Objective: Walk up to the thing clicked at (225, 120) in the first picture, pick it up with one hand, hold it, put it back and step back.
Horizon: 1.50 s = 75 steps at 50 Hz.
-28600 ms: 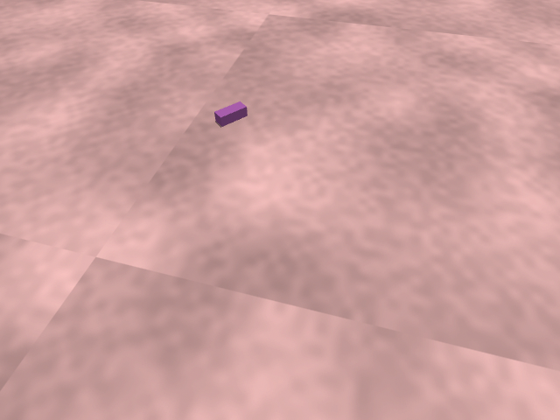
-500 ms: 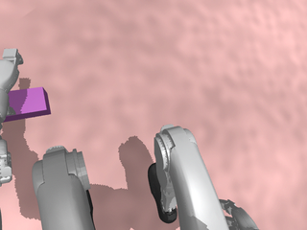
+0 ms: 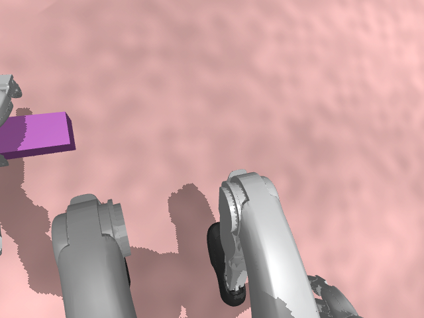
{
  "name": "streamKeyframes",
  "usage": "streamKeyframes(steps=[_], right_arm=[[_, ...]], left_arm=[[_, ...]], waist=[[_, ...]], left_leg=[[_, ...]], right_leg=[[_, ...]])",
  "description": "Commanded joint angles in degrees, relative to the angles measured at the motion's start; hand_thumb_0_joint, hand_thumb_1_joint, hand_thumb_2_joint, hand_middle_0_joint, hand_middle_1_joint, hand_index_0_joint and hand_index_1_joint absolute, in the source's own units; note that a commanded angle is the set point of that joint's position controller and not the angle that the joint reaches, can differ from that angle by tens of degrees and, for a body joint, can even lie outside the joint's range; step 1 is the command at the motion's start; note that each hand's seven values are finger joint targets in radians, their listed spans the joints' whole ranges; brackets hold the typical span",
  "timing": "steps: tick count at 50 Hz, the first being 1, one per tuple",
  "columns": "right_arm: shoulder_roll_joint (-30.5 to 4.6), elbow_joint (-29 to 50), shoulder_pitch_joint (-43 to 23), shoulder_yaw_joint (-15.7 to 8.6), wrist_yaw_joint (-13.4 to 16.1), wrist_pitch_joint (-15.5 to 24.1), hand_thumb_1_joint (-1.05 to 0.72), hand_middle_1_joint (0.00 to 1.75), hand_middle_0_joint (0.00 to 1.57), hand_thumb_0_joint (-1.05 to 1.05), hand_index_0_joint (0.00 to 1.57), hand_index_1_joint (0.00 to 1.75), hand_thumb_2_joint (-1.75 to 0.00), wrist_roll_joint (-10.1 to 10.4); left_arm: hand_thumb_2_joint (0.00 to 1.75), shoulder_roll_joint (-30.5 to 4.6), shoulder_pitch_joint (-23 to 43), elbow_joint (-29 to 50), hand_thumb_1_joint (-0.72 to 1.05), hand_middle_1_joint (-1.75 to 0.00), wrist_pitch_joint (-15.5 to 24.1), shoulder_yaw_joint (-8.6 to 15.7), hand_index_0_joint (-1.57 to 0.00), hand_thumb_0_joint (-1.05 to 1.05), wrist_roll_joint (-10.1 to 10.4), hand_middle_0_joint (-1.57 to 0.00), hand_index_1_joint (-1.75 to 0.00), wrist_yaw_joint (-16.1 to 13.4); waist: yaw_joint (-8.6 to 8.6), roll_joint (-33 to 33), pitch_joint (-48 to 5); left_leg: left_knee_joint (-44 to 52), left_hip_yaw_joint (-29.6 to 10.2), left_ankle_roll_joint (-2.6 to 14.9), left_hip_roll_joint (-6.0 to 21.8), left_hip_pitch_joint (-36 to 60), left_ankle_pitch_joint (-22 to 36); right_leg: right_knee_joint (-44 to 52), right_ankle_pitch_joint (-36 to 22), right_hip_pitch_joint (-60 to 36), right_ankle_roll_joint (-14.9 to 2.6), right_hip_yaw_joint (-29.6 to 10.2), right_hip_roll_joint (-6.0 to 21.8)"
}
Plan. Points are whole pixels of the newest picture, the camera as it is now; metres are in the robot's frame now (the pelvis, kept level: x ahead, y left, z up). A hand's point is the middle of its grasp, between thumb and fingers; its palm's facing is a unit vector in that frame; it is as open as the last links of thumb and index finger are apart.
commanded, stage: close in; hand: left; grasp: from above
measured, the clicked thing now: (24, 137) +0.46 +0.32 -0.29
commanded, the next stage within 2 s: rest palm in 0.04 s
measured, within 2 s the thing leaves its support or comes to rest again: neither
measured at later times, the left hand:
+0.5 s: hand (20, 136) +0.45 +0.31 -0.24, palm faces -0.48 -0.10 -0.87, open 14.0 cm
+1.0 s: hand (22, 141) +0.44 +0.32 -0.27, palm faces -0.47 -0.12 -0.88, open 14.3 cm
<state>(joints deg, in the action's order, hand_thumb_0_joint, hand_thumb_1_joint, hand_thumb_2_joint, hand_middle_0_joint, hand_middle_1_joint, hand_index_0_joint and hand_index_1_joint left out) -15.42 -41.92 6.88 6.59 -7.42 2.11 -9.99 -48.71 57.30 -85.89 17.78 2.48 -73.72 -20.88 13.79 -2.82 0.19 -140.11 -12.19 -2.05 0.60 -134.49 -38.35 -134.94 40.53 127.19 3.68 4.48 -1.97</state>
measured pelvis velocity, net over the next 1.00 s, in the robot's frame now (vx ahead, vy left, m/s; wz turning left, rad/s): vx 0.01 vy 0.00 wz -0.07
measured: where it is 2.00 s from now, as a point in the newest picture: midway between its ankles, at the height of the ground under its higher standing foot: (176, 291)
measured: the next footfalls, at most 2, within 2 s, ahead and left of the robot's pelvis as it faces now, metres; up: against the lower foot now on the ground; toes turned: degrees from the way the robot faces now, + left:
none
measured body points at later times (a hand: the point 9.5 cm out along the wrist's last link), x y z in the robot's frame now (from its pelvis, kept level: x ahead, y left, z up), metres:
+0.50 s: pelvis +0.00 +0.00 -0.02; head +0.26 +0.11 +0.33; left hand +0.47 +0.31 -0.19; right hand +0.04 -0.25 -0.10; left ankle +0.07 +0.14 -0.29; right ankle +0.10 -0.13 -0.29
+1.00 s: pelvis +0.01 +0.00 -0.02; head +0.28 +0.12 +0.31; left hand +0.47 +0.32 -0.22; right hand +0.07 -0.26 -0.09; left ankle +0.07 +0.14 -0.29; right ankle +0.10 -0.13 -0.29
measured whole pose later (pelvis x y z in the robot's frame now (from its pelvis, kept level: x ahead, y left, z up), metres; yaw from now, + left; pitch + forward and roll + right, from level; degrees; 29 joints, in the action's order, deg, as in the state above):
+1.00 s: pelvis +0.01 +0.00 -0.02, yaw -4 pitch +28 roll -13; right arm -17.8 -40.5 2.8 13.4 -12.6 10.1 -16.9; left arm -56.1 56.7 -97.0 16.2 8.0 -76.1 -34.4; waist 18.9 -7.8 7.2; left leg -147.2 -16.5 -2.4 1.2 -135.4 -41.6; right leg -138.9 41.2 127.8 4.6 7.1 -4.2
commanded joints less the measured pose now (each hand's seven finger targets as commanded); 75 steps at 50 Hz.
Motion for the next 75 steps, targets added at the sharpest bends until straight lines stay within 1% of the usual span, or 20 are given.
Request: streamKeyframes(steps=[1, 4, 9, 11, 19, 20, 21, 31, 32, 36, 37, 39, 41, 42, 44, 53, 55, 59, 67, 75], right_arm=[[-15.6, -0.1, 12.0, -3.7, 0.6, -0.1, -0.90, 0.30, 0.20, 0.00, 0.20, 0.30, -0.90, -0.4], [-15.5, -0.1, 11.8, -3.0, 0.0, 0.7, -0.90, 0.30, 0.20, 0.00, 0.20, 0.30, -0.90, -1.6], [-16.3, 0.9, 9.9, -2.5, -0.4, 1.9, -0.90, 0.30, 0.20, 0.00, 0.20, 0.30, -0.90, -2.3], [-16.1, 0.5, 10.0, -2.2, -0.9, 2.6, -0.90, 0.30, 0.20, 0.00, 0.20, 0.30, -0.90, -3.0], [-17.1, 0.4, 10.0, -0.5, -1.6, 4.9, -0.90, 0.30, 0.20, 0.00, 0.20, 0.30, -0.90, -3.8], [-17.5, 0.6, 10.0, -0.4, -1.5, 5.0, -0.90, 0.30, 0.20, 0.00, 0.20, 0.30, -0.90, -3.7], [-17.2, 0.3, 9.4, 0.1, -1.7, 5.4, -0.90, 0.30, 0.20, 0.00, 0.20, 0.30, -0.90, -3.8], [-18.5, 1.1, 8.7, 1.7, -3.2, 6.2, -0.90, 0.30, 0.20, 0.00, 0.20, 0.30, -0.90, -5.3], [-18.8, 1.1, 8.5, 1.8, -3.4, 6.4, -0.90, 0.30, 0.20, 0.00, 0.20, 0.30, -0.90, -5.5], [-19.2, 1.2, 7.9, 2.1, -3.7, 6.9, -0.90, 0.30, 0.20, 0.00, 0.20, 0.30, -0.90, -5.9], [-19.5, 0.9, 8.3, 2.1, -3.8, 6.9, -0.90, 0.30, 0.20, 0.00, 0.20, 0.30, -0.90, -6.1], [-20.0, 0.8, 7.9, 1.9, -4.1, 7.2, -0.90, 0.30, 0.20, 0.00, 0.20, 0.30, -0.90, -6.3], [-20.0, 1.2, 7.6, 1.9, -4.0, 7.3, -0.90, 0.30, 0.20, 0.00, 0.20, 0.30, -0.90, -6.2], [-19.6, 1.8, 6.8, 2.1, -4.3, 7.7, -0.90, 0.30, 0.20, 0.00, 0.20, 0.30, -0.90, -6.2], [-20.5, 0.6, 7.7, 1.7, -4.5, 7.8, -0.90, 0.30, 0.20, 0.00, 0.20, 0.30, -0.90, -6.4], [-20.6, 0.3, 6.5, 2.1, -5.1, 8.0, -0.90, 0.30, 0.20, 0.00, 0.20, 0.30, -0.91, -6.6], [-20.4, 0.9, 5.6, 2.4, -5.3, 8.2, -0.90, 0.30, 0.20, 0.00, 0.20, 0.30, -0.91, -6.6], [-21.0, 0.4, 6.6, 2.4, -5.4, 8.2, -0.90, 0.30, 0.20, 0.00, 0.20, 0.30, -0.91, -6.7], [-21.6, 1.3, 4.4, 3.1, -5.5, 9.2, -0.90, 0.30, 0.20, 0.00, 0.20, 0.30, -0.90, -6.6], [-22.0, 1.0, 4.8, 3.3, -6.3, 10.6, -0.90, 0.30, 0.20, 0.00, 0.20, 0.30, -0.90, -6.5]], left_arm=[[1.04, -13.4, 17.1, 4.0, -0.51, -1.09, 1.2, 2.7, -0.09, 0.00, -1.6, -0.08, -1.08, -5.0], [1.05, -13.2, 18.2, 0.8, -0.49, -1.10, 0.9, 3.4, -0.10, 0.00, -3.3, -0.08, -1.09, -7.7], [1.03, -17.4, 17.2, 1.7, -0.54, -1.04, -1.2, 6.3, -0.07, 0.00, -4.5, -0.07, -1.05, -11.3], [1.00, -13.2, 17.3, -3.9, -0.53, -1.03, -2.6, 3.9, -0.07, 0.00, -4.1, -0.06, -1.02, -11.9], [1.01, -15.3, 17.5, -3.8, -0.54, -1.01, -3.4, 3.4, -0.06, 0.00, -1.7, -0.07, -1.02, -11.4], [1.03, -17.2, 18.4, -0.7, -0.55, -1.01, -3.0, 4.4, -0.06, 0.00, -1.2, -0.07, -1.02, -11.6], [1.02, -16.5, 16.0, -5.0, -0.56, -1.00, -3.2, 3.8, -0.06, 0.00, -1.3, -0.07, -1.01, -11.6], [1.04, -19.3, 12.3, -3.8, -0.57, -0.97, -1.6, 5.8, -0.05, 0.00, -1.8, -0.07, -0.99, -13.8], [1.04, -18.9, 12.0, -6.9, -0.58, -0.97, -1.8, 5.5, -0.04, 0.00, -1.7, -0.07, -0.99, -14.0], [1.05, -20.3, 13.7, -2.5, -0.59, -0.96, -1.2, 6.2, -0.04, 0.00, -1.5, -0.07, -0.98, -15.0], [1.04, -21.2, 11.7, -6.6, -0.58, -0.96, -1.7, 6.9, -0.04, 0.00, -2.1, -0.07, -0.99, -15.3], [1.04, -20.6, 12.8, -7.1, -0.58, -0.97, -1.6, 6.7, -0.05, 0.00, -1.7, -0.07, -0.99, -15.1], [1.07, -21.3, 13.8, -4.0, -0.60, -0.96, -1.3, 6.8, -0.04, 0.00, -1.9, -0.07, -0.99, -15.4], [1.04, -18.9, 13.6, -5.5, -0.59, -0.96, -1.5, 4.8, -0.04, 0.00, -2.1, -0.07, -0.98, -15.1], [1.05, -21.3, 12.7, -5.6, -0.58, -0.97, -1.4, 7.0, -0.04, 0.00, -1.5, -0.07, -0.99, -15.4], [1.04, -21.1, 12.8, -4.9, -0.58, -0.97, -1.0, 6.4, -0.04, 0.00, -1.6, -0.06, -0.99, -15.6], [1.03, -19.2, 12.9, -5.1, -0.58, -0.97, -0.8, 4.7, -0.04, 0.00, -1.3, -0.06, -0.99, -16.0], [1.04, -21.5, 11.5, -6.3, -0.58, -0.97, -0.9, 6.4, -0.04, 0.00, -1.9, -0.07, -0.99, -16.6], [1.02, -21.6, 12.5, -7.7, -0.55, -0.98, -1.8, 5.2, -0.05, 0.00, -1.8, -0.07, -1.00, -18.0], [0.97, -20.8, 12.4, -8.3, -0.49, -1.00, -2.7, 4.7, -0.09, 0.00, -1.1, -0.09, -1.00, -17.5]], waist=[[2.00, 21.3, -36.9], [4.02, 22.1, -34.2], [2.06, 26.1, -38.3], [4.98, 23.2, -32.8], [6.15, 22.1, -33.7], [5.33, 23.0, -36.0], [5.39, 23.3, -32.8], [5.45, 24.4, -34.3], [6.45, 22.2, -31.7], [5.58, 24.8, -32.9], [6.26, 23.7, -31.2], [7.24, 22.7, -28.3], [6.58, 24.1, -31.0], [6.98, 23.7, -30.2], [7.03, 23.4, -30.1], [6.89, 25.2, -30.5], [7.17, 25.2, -30.1], [7.04, 24.4, -30.4], [7.30, 23.3, -27.5], [7.81, 25.2, -27.9]], left_leg=[[12.9, 7.3, 2.79, 0.3, 32.1, 11.2], [13.0, 6.9, 2.61, 0.4, 31.7, 10.5], [12.6, 7.6, 2.43, 0.5, 33.7, 11.1], [11.8, 7.5, 2.80, 0.6, 29.4, 8.1], [9.8, 6.5, 3.09, 0.9, 28.5, 8.0], [10.1, 6.4, 2.96, 0.9, 29.6, 8.9], [9.9, 6.6, 2.79, 0.8, 28.5, 7.9], [8.3, 5.6, 2.56, 1.5, 30.1, 13.1], [7.4, 5.4, 2.85, 1.6, 28.2, 11.6], [8.1, 5.2, 2.52, 1.7, 29.3, 11.4], [7.9, 5.0, 2.66, 1.7, 28.3, 10.1], [7.5, 4.8, 2.70, 1.7, 26.5, 7.9], [7.8, 4.6, 2.60, 1.9, 28.1, 8.9], [7.7, 4.8, 2.52, 1.8, 28.4, 8.6], [7.3, 4.4, 2.53, 1.9, 28.3, 9.2], [7.1, 4.0, 2.17, 2.2, 29.9, 11.6], [7.1, 4.0, 2.17, 2.3, 29.1, 11.3], [6.7, 3.9, 2.27, 2.3, 29.7, 12.1], [7.1, 3.5, 2.40, 2.3, 26.7, 7.5], [6.9, 3.2, 1.83, 2.5, 29.3, 10.2]], right_leg=[[12.6, -15.3, -14.3, -5.12, 6.9, -1.5], [11.3, -14.7, -12.6, -5.21, 7.7, -1.6], [10.8, -15.5, -14.0, -5.34, 7.2, -1.7], [11.2, -13.7, -11.7, -5.00, 7.4, -2.0], [10.3, -14.1, -14.3, -4.67, 7.8, -2.5], [10.5, -14.8, -15.6, -4.68, 7.9, -2.5], [9.6, -13.9, -14.0, -4.93, 8.1, -2.3], [8.4, -19.0, -18.0, -4.49, 9.1, -3.1], [8.4, -18.1, -16.9, -4.23, 9.3, -3.2], [8.8, -17.7, -18.1, -4.34, 9.5, -3.4], [8.3, -16.7, -17.4, -4.41, 9.7, -3.3], [8.1, -14.8, -15.5, -4.29, 10.0, -3.2], [8.7, -15.7, -17.2, -4.38, 9.8, -3.4], [8.1, -15.5, -16.1, -4.44, 9.8, -3.3], [8.2, -16.2, -16.8, -4.21, 10.3, -3.5], [7.7, -18.2, -17.5, -4.31, 10.6, -3.6], [7.8, -18.1, -17.9, -4.36, 10.5, -3.8], [7.6, -18.9, -18.5, -4.16, 10.6, -3.9], [7.9, -14.7, -16.5, -4.33, 10.7, -4.1], [6.8, -17.0, -16.6, -4.24, 11.4, -3.8]])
